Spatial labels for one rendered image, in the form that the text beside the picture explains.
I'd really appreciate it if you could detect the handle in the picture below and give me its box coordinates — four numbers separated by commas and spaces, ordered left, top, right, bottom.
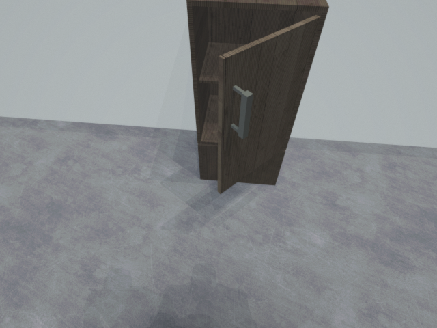
231, 85, 253, 139

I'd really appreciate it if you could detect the cupboard door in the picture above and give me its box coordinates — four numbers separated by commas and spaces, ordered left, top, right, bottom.
218, 15, 321, 194

